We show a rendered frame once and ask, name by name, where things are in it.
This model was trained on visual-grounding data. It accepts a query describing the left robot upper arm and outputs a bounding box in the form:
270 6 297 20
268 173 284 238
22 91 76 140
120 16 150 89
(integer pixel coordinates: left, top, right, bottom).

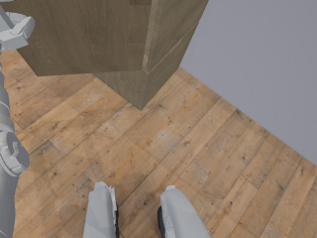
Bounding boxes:
0 130 30 238

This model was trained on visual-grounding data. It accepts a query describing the handle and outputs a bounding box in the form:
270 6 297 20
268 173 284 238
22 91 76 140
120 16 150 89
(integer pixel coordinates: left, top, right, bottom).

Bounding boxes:
0 5 15 32

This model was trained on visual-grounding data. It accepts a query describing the robot left hand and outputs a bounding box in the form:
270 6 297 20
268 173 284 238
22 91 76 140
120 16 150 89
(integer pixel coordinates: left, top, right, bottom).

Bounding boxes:
0 0 36 56

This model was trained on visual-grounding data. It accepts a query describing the right robot thigh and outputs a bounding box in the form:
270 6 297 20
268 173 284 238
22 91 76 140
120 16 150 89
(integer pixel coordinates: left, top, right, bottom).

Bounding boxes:
159 188 212 238

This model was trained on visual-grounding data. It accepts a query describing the right robot shin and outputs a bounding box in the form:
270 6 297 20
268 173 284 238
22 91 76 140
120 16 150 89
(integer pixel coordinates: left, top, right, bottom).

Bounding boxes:
162 185 175 238

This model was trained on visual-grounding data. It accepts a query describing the cupboard door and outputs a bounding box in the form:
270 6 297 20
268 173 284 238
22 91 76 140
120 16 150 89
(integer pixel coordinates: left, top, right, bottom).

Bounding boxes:
0 0 153 76

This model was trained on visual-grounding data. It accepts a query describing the left robot forearm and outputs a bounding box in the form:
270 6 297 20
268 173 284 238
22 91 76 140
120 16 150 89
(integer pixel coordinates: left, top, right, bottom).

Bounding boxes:
0 62 16 135

